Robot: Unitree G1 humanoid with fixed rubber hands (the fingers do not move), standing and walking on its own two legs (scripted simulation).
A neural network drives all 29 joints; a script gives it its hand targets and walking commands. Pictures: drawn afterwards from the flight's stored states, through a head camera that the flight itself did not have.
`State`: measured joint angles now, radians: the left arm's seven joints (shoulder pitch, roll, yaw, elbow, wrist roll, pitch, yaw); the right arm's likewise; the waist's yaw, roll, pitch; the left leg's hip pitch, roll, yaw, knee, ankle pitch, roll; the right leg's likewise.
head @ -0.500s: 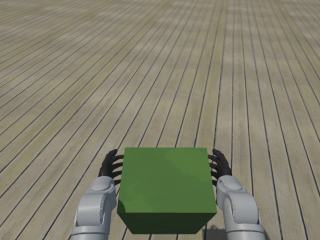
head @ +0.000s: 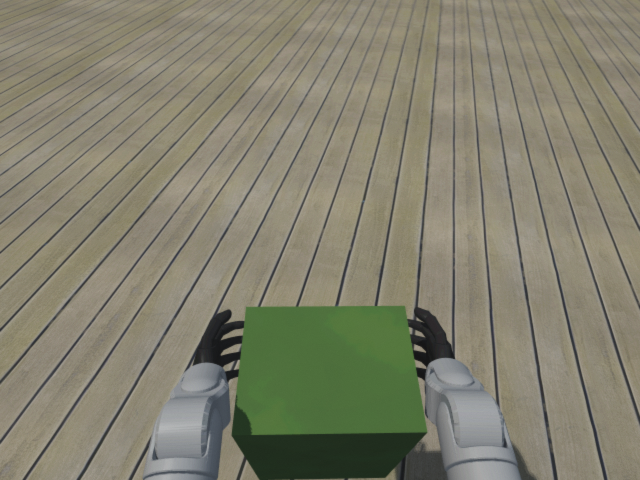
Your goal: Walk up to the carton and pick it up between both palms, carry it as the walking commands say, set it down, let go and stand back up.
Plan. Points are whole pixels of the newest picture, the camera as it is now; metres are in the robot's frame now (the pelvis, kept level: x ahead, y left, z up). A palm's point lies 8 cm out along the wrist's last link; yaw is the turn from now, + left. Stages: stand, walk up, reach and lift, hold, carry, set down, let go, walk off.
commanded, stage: hold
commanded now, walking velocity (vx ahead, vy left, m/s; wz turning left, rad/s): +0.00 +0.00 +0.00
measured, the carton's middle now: (324, 402) +0.26 +0.01 -0.06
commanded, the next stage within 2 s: set down in 0.68 s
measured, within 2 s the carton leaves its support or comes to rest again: neither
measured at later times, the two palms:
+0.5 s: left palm (208, 366) +0.26 +0.14 +0.04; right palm (448, 362) +0.27 -0.14 +0.05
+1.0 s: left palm (217, 349) +0.29 +0.15 +0.02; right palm (437, 350) +0.30 -0.14 +0.02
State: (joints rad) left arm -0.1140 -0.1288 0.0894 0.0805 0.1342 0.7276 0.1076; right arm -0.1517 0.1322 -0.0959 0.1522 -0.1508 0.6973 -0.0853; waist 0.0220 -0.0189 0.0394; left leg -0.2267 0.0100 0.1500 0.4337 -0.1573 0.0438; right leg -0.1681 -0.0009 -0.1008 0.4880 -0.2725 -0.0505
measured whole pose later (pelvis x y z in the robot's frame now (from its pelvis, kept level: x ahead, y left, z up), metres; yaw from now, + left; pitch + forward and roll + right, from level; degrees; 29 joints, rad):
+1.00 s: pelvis +0.00 +0.00 +0.00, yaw -5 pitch -6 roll +1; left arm -0.34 -0.17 0.33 0.39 0.34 0.63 -0.01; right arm -0.39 0.19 -0.30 0.53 -0.33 0.57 -0.03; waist 0.08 -0.02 0.04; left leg -0.17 -0.01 0.06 0.47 -0.20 0.02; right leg -0.14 0.04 -0.02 0.52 -0.28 -0.06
